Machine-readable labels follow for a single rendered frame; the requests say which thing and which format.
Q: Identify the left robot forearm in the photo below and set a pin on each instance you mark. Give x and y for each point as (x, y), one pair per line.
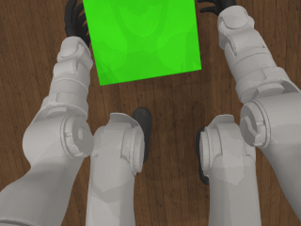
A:
(70, 83)

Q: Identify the carton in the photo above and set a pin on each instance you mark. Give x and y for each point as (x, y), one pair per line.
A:
(141, 39)

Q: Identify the robot right upper arm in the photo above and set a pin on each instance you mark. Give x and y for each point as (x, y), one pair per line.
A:
(273, 124)

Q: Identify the robot right hand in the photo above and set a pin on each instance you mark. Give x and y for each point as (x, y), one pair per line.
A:
(220, 5)

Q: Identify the right robot forearm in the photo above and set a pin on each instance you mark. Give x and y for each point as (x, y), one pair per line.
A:
(255, 72)

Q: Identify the right robot shin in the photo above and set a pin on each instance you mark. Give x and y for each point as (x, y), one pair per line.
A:
(228, 118)

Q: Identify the left robot shin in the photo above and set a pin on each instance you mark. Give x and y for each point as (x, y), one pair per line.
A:
(114, 117)

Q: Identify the robot left upper arm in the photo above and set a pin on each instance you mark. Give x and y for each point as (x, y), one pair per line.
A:
(55, 149)

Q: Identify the robot left hand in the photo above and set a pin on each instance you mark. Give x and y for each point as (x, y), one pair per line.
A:
(74, 24)

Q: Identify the robot shin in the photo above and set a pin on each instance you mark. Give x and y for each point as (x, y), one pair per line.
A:
(228, 118)
(114, 117)

